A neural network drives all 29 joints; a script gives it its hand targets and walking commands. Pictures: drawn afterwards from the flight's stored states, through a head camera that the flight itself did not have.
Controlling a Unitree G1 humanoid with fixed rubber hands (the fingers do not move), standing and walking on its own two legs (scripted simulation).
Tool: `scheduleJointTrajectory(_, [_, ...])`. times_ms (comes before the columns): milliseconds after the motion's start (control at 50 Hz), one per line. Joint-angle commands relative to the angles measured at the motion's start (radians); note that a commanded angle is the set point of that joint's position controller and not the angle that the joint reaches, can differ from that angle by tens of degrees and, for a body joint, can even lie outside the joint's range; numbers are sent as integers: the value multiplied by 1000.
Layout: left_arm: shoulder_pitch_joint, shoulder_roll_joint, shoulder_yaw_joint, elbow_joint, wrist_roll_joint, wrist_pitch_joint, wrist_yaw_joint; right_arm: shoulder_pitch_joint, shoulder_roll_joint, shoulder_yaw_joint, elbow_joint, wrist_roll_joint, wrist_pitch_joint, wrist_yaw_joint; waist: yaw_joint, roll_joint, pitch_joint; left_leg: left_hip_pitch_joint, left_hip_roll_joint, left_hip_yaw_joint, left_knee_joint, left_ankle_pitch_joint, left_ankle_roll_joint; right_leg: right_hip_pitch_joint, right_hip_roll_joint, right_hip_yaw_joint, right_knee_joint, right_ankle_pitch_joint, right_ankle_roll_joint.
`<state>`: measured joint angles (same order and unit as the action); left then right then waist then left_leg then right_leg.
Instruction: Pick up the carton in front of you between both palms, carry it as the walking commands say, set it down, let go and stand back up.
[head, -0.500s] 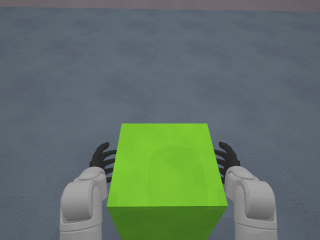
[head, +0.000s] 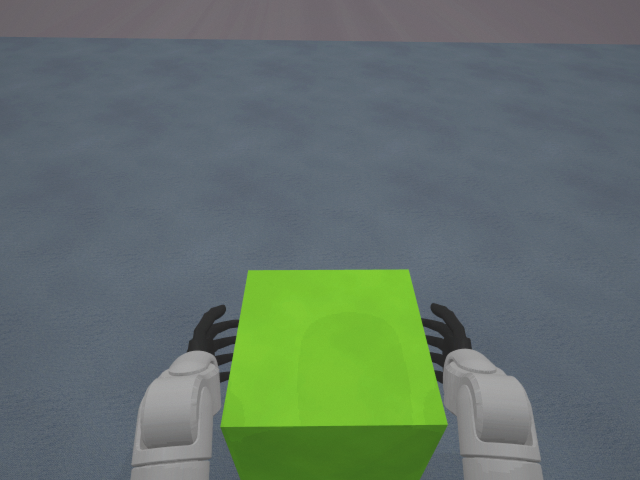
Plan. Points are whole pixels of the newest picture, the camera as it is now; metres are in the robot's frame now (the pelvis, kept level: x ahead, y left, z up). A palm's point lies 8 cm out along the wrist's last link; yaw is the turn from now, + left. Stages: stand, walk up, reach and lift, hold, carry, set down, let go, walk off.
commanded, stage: carry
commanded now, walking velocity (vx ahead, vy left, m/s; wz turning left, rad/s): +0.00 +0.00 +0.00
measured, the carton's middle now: (328, 389) +0.27 +0.00 -0.01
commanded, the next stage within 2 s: hold in 1.38 s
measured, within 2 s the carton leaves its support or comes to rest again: neither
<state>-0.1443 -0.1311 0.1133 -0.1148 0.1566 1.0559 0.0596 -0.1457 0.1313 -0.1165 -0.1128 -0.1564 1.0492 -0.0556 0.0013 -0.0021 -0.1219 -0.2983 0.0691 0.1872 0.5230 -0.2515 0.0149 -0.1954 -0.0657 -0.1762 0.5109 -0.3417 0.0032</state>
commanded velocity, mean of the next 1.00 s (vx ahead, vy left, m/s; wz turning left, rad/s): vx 0.00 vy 0.00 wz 0.00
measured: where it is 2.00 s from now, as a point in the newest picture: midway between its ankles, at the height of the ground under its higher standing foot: outside the picture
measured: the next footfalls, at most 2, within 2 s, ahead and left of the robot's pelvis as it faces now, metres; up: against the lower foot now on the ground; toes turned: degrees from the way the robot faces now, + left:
none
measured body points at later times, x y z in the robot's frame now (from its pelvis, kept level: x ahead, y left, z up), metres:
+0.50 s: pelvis -0.03 -0.01 +0.00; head -0.04 +0.00 +0.45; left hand +0.28 +0.15 +0.03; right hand +0.28 -0.16 +0.03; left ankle +0.01 +0.11 -0.73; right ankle -0.05 -0.11 -0.74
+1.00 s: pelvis -0.03 -0.01 +0.00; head -0.05 -0.01 +0.45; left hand +0.27 +0.14 +0.03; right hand +0.27 -0.17 +0.03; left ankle +0.01 +0.11 -0.73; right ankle -0.05 -0.11 -0.74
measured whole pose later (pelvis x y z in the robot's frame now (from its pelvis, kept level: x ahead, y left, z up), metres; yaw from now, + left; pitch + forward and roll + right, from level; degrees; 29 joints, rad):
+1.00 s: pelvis -0.03 -0.01 +0.00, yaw +0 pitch +2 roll +0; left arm -0.23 -0.14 0.19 0.18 0.24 0.74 0.02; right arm -0.23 0.14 -0.19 0.18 -0.24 0.74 -0.02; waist 0.00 0.00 -0.10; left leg -0.34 0.09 0.18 0.51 -0.19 0.00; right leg -0.25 -0.05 -0.18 0.53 -0.31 -0.03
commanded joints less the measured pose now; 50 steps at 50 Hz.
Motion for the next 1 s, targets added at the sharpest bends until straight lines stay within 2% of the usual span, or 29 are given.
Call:
scheduleJointTrajectory(0, [-489, -843, -646, -42, -312, -74, -239, -478, 845, 642, -29, 300, -70, 232, 0, 1, -192, 117, 110, -114, -66, 268, 5, 7, -108, 97, -87, 247, -11])
scheduleJointTrajectory(260, [-581, -844, -431, 248, -133, -355, -253, -573, 850, 434, 255, 134, -348, 248, -4, 4, -196, 100, 107, -119, -88, 183, 3, -20, -103, 105, -105, 162, -22])
scheduleJointTrajectory(360, [-622, -894, -424, 298, -122, -425, -263, -614, 901, 429, 309, 120, -418, 259, -4, 6, -229, 114, 106, -119, -81, 203, 2, -7, -104, 105, -94, 178, -25])
scheduleJointTrajectory(500, [-573, -909, -507, 219, -170, -377, -259, -558, 913, 505, 232, 166, -371, 256, -2, 6, -261, 126, 111, -116, -60, 271, 1, 5, -105, 101, -70, 253, -23])
scheduleJointTrajectory(580, [-548, -882, -487, 223, -159, -354, -257, -532, 884, 483, 234, 156, -348, 252, -3, 4, -247, 115, 111, -112, -58, 275, -1, -2, -105, 101, -67, 270, -22])
scheduleJointTrajectory(980, [-568, -883, -484, 220, -162, -355, -258, -559, 891, 489, 229, 161, -348, 252, -3, 1, -234, 106, 109, -110, -61, 236, -7, -15, -106, 108, -78, 257, -32])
